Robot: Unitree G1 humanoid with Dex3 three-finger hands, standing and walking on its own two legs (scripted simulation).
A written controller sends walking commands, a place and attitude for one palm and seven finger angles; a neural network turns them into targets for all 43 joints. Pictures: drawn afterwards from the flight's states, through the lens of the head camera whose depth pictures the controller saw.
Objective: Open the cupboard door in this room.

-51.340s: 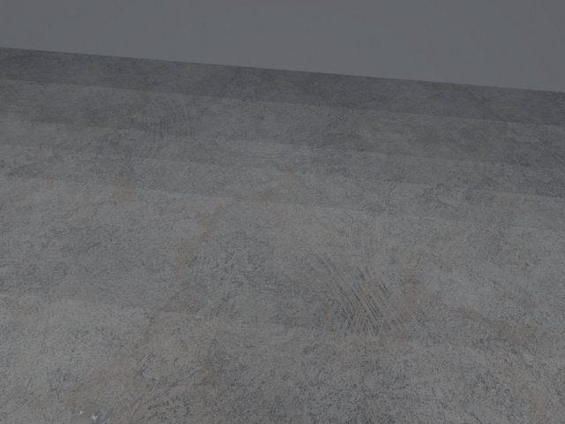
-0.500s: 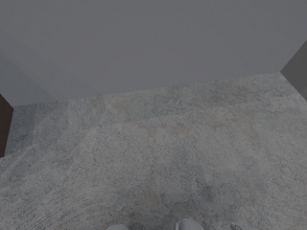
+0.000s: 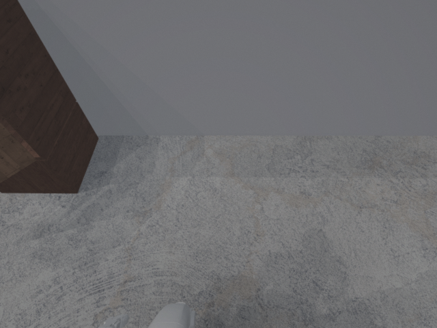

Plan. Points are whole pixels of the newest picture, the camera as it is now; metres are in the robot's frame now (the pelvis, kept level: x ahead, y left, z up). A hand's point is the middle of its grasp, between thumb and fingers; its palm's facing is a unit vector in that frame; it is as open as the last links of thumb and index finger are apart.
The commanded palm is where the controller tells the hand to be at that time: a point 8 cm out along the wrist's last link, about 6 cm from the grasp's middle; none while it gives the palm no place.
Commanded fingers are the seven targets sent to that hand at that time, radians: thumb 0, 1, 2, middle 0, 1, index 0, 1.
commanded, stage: turn to face it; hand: left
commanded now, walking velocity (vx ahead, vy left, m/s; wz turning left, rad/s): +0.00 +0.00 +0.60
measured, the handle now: out of the picture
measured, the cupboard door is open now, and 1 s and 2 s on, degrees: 49 49 49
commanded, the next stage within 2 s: take the last steps up to it in 1.32 s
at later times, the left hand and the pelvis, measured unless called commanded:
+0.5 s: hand out of the picture +0.04 +0.25 -0.16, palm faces +0.30 -0.92 -0.27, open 7.4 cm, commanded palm none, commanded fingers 0.00 0.90 0.90 -0.20 -0.30 -0.20 -0.30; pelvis +0.00 +0.01 +0.00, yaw +16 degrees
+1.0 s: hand out of the picture -0.07 +0.18 -0.18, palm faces +0.61 -0.76 -0.22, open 7.3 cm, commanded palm none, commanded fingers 0.00 0.90 0.90 -0.20 -0.30 -0.20 -0.30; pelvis +0.00 -0.02 -0.01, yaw +37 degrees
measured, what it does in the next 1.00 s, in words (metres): steps on the spot, turning left: left foot, then right foot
